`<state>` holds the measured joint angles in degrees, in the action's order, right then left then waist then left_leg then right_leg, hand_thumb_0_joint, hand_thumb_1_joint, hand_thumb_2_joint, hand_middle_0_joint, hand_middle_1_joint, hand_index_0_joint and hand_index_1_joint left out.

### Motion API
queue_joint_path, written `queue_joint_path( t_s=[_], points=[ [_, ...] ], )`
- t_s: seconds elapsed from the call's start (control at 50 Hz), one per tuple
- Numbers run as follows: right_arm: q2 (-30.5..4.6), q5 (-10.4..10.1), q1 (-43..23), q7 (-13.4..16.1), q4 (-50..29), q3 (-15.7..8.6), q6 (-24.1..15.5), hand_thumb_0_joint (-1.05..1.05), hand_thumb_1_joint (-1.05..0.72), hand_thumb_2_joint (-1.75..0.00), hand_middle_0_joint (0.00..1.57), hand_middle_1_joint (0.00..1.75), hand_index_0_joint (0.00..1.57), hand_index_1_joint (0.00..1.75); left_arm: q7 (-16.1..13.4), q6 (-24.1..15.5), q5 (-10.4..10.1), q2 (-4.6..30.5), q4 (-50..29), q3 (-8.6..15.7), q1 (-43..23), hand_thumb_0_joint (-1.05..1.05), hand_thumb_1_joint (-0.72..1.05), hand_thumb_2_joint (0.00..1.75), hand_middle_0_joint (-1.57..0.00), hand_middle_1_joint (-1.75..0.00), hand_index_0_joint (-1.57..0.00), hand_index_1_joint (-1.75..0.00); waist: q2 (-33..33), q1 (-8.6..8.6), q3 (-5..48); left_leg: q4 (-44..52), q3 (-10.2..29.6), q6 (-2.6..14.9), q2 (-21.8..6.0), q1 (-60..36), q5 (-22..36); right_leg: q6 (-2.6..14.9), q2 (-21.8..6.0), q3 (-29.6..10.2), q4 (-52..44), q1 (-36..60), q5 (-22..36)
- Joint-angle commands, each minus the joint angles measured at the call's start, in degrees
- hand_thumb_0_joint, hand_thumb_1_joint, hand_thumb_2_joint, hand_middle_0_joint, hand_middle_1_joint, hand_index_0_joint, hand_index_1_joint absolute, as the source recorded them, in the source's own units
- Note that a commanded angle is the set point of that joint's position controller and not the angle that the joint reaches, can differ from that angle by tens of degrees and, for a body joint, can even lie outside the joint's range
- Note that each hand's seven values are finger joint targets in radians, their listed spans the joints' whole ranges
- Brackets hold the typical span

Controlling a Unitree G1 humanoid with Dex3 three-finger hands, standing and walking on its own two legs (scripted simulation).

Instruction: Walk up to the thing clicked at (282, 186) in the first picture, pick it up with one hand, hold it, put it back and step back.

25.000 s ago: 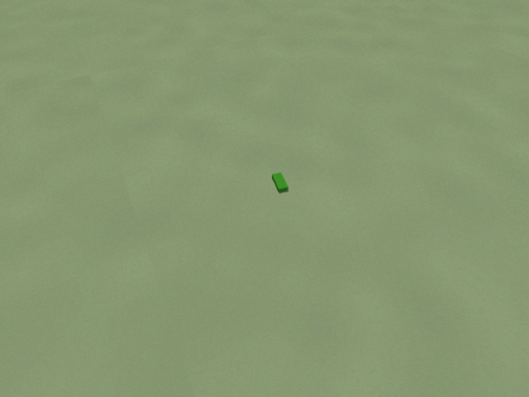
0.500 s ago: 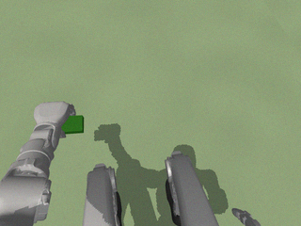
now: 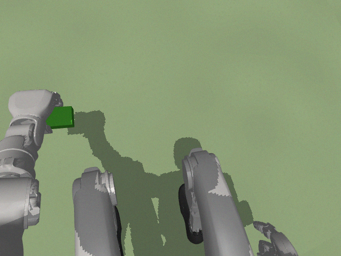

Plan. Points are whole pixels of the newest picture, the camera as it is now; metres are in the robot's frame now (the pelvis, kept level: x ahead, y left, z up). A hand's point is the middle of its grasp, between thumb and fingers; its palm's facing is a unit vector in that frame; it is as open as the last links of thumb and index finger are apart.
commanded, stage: crouch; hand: left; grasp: from above
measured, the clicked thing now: (49, 118) +0.47 +0.25 -0.20
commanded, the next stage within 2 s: lower in 0.54 s
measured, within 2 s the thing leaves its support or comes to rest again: rests again in 1.82 s
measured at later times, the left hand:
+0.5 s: hand (50, 121) +0.47 +0.25 -0.22, palm faces -0.46 +0.00 -0.89, open 7.9 cm
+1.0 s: hand (56, 124) +0.47 +0.26 -0.28, palm faces -0.47 -0.02 -0.88, open 7.9 cm
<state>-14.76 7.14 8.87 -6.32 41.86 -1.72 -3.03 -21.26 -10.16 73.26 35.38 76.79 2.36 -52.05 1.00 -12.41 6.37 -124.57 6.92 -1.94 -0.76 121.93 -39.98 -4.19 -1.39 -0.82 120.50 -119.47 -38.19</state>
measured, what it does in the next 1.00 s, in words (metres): lowers itself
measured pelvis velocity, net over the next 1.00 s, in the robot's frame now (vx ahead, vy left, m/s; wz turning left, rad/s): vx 0.00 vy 0.00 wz -0.06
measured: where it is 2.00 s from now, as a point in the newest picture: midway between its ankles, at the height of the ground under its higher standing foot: (154, 234)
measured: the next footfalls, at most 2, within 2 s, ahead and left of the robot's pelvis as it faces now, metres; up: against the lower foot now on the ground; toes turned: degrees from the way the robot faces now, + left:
none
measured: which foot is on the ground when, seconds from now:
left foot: down 0.00-1.00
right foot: down 0.00-1.00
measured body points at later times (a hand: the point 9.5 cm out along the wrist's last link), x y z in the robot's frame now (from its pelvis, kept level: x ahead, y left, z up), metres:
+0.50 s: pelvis -0.01 +0.00 -0.06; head +0.24 +0.05 +0.32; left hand +0.49 +0.25 -0.17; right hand +0.02 -0.28 -0.16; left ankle +0.07 +0.13 -0.37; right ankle +0.09 -0.15 -0.37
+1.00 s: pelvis +0.00 +0.00 -0.09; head +0.25 +0.07 +0.28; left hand +0.49 +0.26 -0.23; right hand +0.02 -0.28 -0.18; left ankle +0.07 +0.13 -0.37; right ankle +0.09 -0.15 -0.37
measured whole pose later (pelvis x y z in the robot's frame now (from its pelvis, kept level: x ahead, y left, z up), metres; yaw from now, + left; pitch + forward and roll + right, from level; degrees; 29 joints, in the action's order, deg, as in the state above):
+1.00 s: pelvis +0.00 +0.00 -0.09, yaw -3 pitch +34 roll -9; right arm -16.2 11.3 8.4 -9.8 42.7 4.0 -4.4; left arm -27.5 -14.8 78.3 44.7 89.8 6.2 -58.0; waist -1.6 -17.1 0.2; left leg -140.9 10.5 -2.3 0.5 134.3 -40.6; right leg -4.5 0.4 0.1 134.6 -130.5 -38.1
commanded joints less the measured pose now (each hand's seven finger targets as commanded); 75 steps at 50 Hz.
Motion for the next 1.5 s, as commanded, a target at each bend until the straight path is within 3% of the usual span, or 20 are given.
queue_joint_path(
  t_s=[0.0, 0.08, 0.3, 0.44, 0.46, 0.6, 0.76, 0.88, 0.96, 1.08, 1.16, 1.2, 1.24, 1.26, 1.28, 1.32, 1.36, 1.38, 1.42, 1.48],
  points=[
    [-12.7, -0.1, 12.6, 0.2, -0.9, -3.9, -0.1, 0.0, -0.91, -0.9, 0.2, 0.3, 0.2, 0.3, -2.0, -0.7, -0.7, 14.3, -7.1, 2.6, -18.1, 0.0, 0.79, 0.41, -1.15, -0.33, -1.17, -0.31, 12.3, -0.36, 40.4, 11.4, -6.2, 3.02, 1.3, -28.7, 14.0, 5.6, 1.6, 6.6, -10.7, 19.9, 14.5],
    [-13.4, 0.1, 13.1, -0.1, -0.1, -3.7, 0.0, 0.0, -0.91, -0.9, 0.2, 0.3, 0.2, 0.3, -2.6, -2.1, -0.1, 15.4, -7.3, 2.8, -22.7, 0.0, 0.81, 0.39, -1.16, -0.31, -1.18, -0.29, 14.0, -1.35, 40.5, 9.5, -6.0, 2.94, 1.4, -27.2, 13.7, 5.76, 1.9, 6.9, -8.8, 17.4, 14.2],
    [-14.2, 1.5, 13.3, -1.1, 1.0, -2.2, -0.4, 0.0, -0.91, -0.9, 0.2, 0.3, 0.2, 0.3, -4.9, -2.9, 2.7, 17.2, -0.1, 3.6, -22.7, 0.0, 0.83, 0.37, -1.18, -0.3, -1.2, -0.28, 14.8, -2.2, 37.3, 6.5, -5.8, 2.9, 1.7, -23.9, 10.0, 5.87, 1.9, 8.2, -4.8, 11.7, 10.8],
    [-14.8, 1.8, 13.0, -1.2, 1.2, -1.3, -0.7, 0.0, -0.91, -0.9, 0.2, 0.3, 0.2, 0.3, -5.9, -3.0, 2.5, 20.1, 0.1, 4.4, -26.4, 0.0, 0.83, 0.36, -1.18, -0.29, -1.19, -0.27, 15.0, -2.86, 38.2, 3.8, -5.9, 3.28, 1.8, -21.1, 9.9, 5.77, 2.2, 8.3, -3.0, 11.2, 11.2],
    [-14.8, 2.1, 13.6, -1.2, 1.3, -1.1, -0.8, 0.0, -0.91, -0.9, 0.2, 0.3, 0.2, 0.3, -5.9, -3.0, 2.6, 18.6, 1.5, 4.1, -25.3, 0.0, 0.84, 0.36, -1.17, -0.3, -1.2, -0.28, 15.1, -3.74, 36.6, 3.8, -5.7, 3.13, 1.8, -21.0, 9.5, 5.66, 2.0, 8.6, -2.6, 10.1, 11.0],
    [-15.1, 2.1, 12.8, -1.3, 1.3, -0.6, -0.9, 0.0, -0.92, -0.9, 0.2, 0.3, 0.2, 0.3, -5.9, -2.9, 2.7, 18.9, 1.9, 3.5, -24.2, 0.0, 0.81, 0.35, -1.18, -0.26, -1.19, -0.25, 16.1, -3.07, 36.5, 2.9, -5.6, 2.99, 1.9, -20.7, 9.2, 5.8, 2.4, 8.9, -1.6, 9.0, 10.7],
    [-15.3, 2.7, 12.9, -1.9, 1.7, 0.6, -0.9, 0.0, -0.91, -0.9, 0.2, 0.3, 0.2, 0.3, -6.1, -3.8, 2.7, 19.2, 4.8, 3.0, -24.1, 0.0, 0.8, 0.36, -1.21, -0.21, -1.21, -0.22, 14.2, -4.85, 33.6, -0.5, -5.3, 3.37, 1.8, -16.8, 10.9, 5.45, 2.8, 9.3, 0.1, 9.8, 13.1],
    [-16.3, 3.6, 12.8, -2.3, 1.4, 1.1, -1.2, 0.0, -0.91, -0.9, 0.2, 0.3, 0.2, 0.3, -8.0, -4.9, 3.6, 22.5, 3.9, 5.5, -24.5, 0.0, 0.86, 0.37, -1.24, -0.23, -1.24, -0.23, 17.1, -4.93, 34.5, -1.1, -4.7, 2.88, 1.7, -19.0, 12.3, 5.38, 2.9, 10.4, 2.1, 8.5, 13.7],
    [-16.6, 4.2, 12.3, -2.9, 1.4, 1.5, -1.5, 0.0, -0.91, -0.9, 0.2, 0.3, 0.2, 0.3, -9.1, -4.9, 4.5, 21.9, 6.7, 4.9, -23.7, 0.0, 0.9, 0.36, -1.26, -0.24, -1.27, -0.23, 18.4, -5.92, 32.5, -2.3, -4.6, 2.84, 1.6, -18.4, 11.8, 5.35, 3.2, 10.9, 3.1, 7.2, 13.7],
    [-17.8, 5.2, 11.5, -3.5, 0.8, 1.8, -2.1, 0.0, -0.9, -0.9, 0.2, 0.3, 0.2, 0.3, -11.1, -4.9, 4.8, 26.0, 6.5, 7.6, -24.7, 0.0, 0.91, 0.35, -1.25, -0.21, -1.26, -0.2, 19.0, -6.52, 32.5, -3.9, -4.2, 3.04, 1.5, -16.7, 11.0, 5.19, 3.5, 11.3, 4.1, 7.3, 13.7],
    [-17.6, 5.9, 10.4, -3.9, 0.7, 3.2, -2.8, 0.0, -0.9, -0.9, 0.2, 0.3, 0.2, 0.3, -11.5, -4.7, 4.6, 23.4, 9.9, 5.1, -24.2, 0.0, 0.89, 0.3, -1.23, -0.19, -1.24, -0.18, 18.3, -7.76, 29.5, -4.4, -3.9, 3.14, 1.6, -14.2, 8.2, 5.13, 3.9, 11.9, 4.2, 6.3, 11.5],
    [-18.9, 6.1, 11.3, -3.9, 0.8, 2.9, -3.2, 0.0, -0.9, -0.89, 0.2, 0.3, 0.2, 0.3, -12.1, -4.6, 5.1, 27.2, 10.1, 7.9, -22.9, 0.0, 0.89, 0.3, -1.22, -0.2, -1.24, -0.19, 18.0, -7.24, 30.7, -4.9, -3.6, 3.05, 1.5, -16.3, 10.6, 4.86, 3.8, 12.2, 4.8, 7.3, 13.6],
    [-19.2, 6.9, 10.9, -4.4, 0.6, 3.3, -3.5, 0.0, -0.9, -0.9, 0.2, 0.3, 0.2, 0.3, -12.3, -4.9, 5.2, 26.9, 11.0, 7.9, -24.2, 0.0, 0.92, 0.29, -1.25, -0.2, -1.27, -0.18, 18.5, -8.62, 28.5, -6.0, -3.4, 2.93, 1.5, -15.5, 10.1, 4.96, 3.8, 12.8, 5.4, 5.8, 13.0],
    [-19.0, 6.8, 10.8, -4.5, 0.7, 3.5, -3.5, 0.0, -0.9, -0.9, 0.2, 0.3, 0.2, 0.3, -12.6, -4.9, 5.4, 27.0, 11.1, 8.1, -22.7, 0.0, 0.91, 0.32, -1.25, -0.2, -1.26, -0.19, 18.9, -7.91, 29.5, -5.2, -3.2, 2.86, 1.4, -16.4, 11.1, 4.78, 4.0, 12.8, 5.4, 6.8, 13.7],
    [-19.4, 7.1, 10.4, -4.7, 0.4, 3.9, -3.7, 0.0, -0.9, -0.9, 0.2, 0.3, 0.2, 0.3, -12.7, -5.1, 5.2, 26.3, 12.0, 7.5, -24.5, 0.0, 0.94, 0.31, -1.26, -0.21, -1.28, -0.19, 18.7, -9.37, 27.2, -6.3, -3.0, 2.77, 1.4, -15.3, 10.2, 4.86, 4.0, 13.3, 5.9, 5.2, 13.1],
    [-19.9, 7.5, 10.1, -4.8, 0.5, 4.1, -4.0, 0.0, -0.9, -0.9, 0.2, 0.3, 0.2, 0.3, -13.2, -5.5, 5.5, 28.6, 12.2, 8.8, -23.4, 0.0, 0.94, 0.3, -1.26, -0.21, -1.28, -0.19, 19.5, -8.86, 27.7, -6.5, -2.7, 2.64, 1.2, -16.1, 10.6, 4.87, 4.1, 13.6, 6.1, 5.6, 13.4],
    [-19.7, 7.7, 9.1, -5.2, -0.3, 4.8, -4.7, 0.0, -0.9, -0.9, 0.2, 0.3, 0.2, 0.3, -13.6, -5.8, 5.6, 26.7, 11.7, 6.8, -24.3, 0.0, 0.93, 0.25, -1.25, -0.19, -1.27, -0.16, 19.4, -9.24, 27.5, -6.8, -2.6, 2.58, 1.3, -15.7, 10.7, 4.82, 4.2, 13.6, 6.1, 6.4, 13.7],
    [-20.2, 8.0, 9.8, -5.4, 0.7, 4.7, -4.7, 0.0, -0.9, -0.9, 0.2, 0.3, 0.2, 0.3, -14.1, -5.7, 5.9, 29.9, 12.3, 8.9, -23.0, 0.0, 0.96, 0.27, -1.27, -0.19, -1.29, -0.17, 20.0, -8.97, 27.8, -7.0, -2.5, 2.56, 1.1, -16.6, 10.9, 4.78, 4.4, 13.8, 6.5, 6.8, 13.9],
    [-20.2, 8.1, 10.2, -5.5, 1.0, 4.8, -4.7, 0.0, -0.9, -0.9, 0.2, 0.3, 0.2, 0.3, -14.8, -5.8, 5.8, 30.2, 12.0, 9.9, -21.0, 0.0, 0.94, 0.28, -1.26, -0.18, -1.28, -0.16, 21.5, -8.33, 30.0, -6.7, -2.1, 2.25, 1.0, -18.2, 13.2, 4.64, 4.5, 13.9, 7.2, 8.2, 15.8],
    [-20.2, 9.0, 9.7, -6.4, 0.9, 5.7, -5.1, 0.0, -0.9, -0.9, 0.2, 0.3, 0.2, 0.3, -15.2, -5.8, 6.2, 29.8, 13.0, 8.7, -23.1, 0.0, 0.98, 0.27, -1.3, -0.16, -1.32, -0.15, 20.7, -10.42, 27.4, -8.1, -2.3, 2.51, 0.8, -16.2, 12.4, 4.44, 4.7, 14.0, 7.1, 8.2, 16.2]
  ],
)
